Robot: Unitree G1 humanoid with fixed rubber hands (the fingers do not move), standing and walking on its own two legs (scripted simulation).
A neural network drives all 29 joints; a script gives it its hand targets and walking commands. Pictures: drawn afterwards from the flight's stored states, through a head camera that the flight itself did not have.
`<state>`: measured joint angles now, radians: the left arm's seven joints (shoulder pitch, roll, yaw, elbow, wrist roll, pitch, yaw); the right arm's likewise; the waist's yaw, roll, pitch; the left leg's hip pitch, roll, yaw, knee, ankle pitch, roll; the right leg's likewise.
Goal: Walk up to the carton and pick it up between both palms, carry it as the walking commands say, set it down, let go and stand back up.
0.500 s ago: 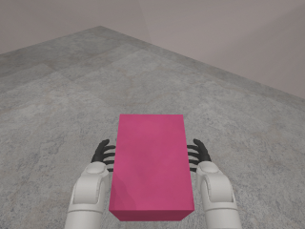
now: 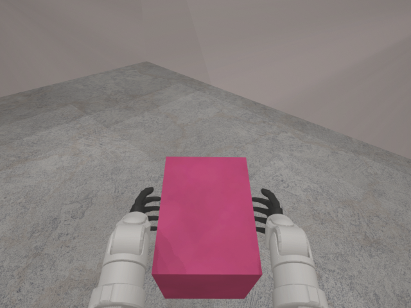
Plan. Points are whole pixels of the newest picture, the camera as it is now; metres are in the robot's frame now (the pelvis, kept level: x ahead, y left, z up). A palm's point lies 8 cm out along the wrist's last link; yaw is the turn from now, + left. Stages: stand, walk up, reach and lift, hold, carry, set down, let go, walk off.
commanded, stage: hold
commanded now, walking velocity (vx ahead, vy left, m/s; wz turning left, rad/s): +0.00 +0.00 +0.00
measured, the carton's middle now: (205, 228) +0.34 -0.03 -0.02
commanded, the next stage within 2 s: set down in 0.42 s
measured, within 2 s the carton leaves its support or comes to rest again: neither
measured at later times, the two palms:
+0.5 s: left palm (135, 217) +0.32 +0.12 +0.06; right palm (268, 216) +0.30 -0.16 +0.06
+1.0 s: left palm (143, 233) +0.33 +0.11 -0.01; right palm (263, 234) +0.31 -0.17 -0.01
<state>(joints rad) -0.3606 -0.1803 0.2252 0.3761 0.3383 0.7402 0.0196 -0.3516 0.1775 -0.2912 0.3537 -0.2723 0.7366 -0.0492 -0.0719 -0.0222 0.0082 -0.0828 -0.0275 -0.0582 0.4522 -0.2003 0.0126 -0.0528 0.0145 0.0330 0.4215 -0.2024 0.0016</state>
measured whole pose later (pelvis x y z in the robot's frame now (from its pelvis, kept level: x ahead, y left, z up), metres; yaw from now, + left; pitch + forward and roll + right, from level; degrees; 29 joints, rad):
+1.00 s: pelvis +0.00 +0.00 -0.01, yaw -2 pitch +2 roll +1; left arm -0.44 -0.21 0.39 0.59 0.39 0.46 0.04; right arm -0.44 0.21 -0.43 0.57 -0.40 0.46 -0.03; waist -0.04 -0.01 -0.01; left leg -0.37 -0.05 -0.07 0.57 -0.23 0.01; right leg -0.38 0.03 0.09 0.59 -0.25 0.00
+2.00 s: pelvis -0.02 -0.01 -0.13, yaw -1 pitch +36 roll +0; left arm -0.67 -0.19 0.44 0.60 0.28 0.21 0.14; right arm -0.65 0.16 -0.45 0.58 -0.28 0.22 -0.09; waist -0.04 0.02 -0.22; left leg -1.44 -0.10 -0.10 1.22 -0.41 -0.03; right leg -1.44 0.08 0.08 1.23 -0.42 0.02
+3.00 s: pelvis -0.06 -0.01 -0.28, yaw +0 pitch +44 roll +1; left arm -1.06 -0.07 0.48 0.74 0.23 0.24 0.19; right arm -1.05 0.01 -0.46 0.75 -0.24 0.26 -0.13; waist -0.03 0.02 -0.12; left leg -2.01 -0.15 -0.09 1.74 -0.51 -0.07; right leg -2.01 0.13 0.07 1.76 -0.52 0.04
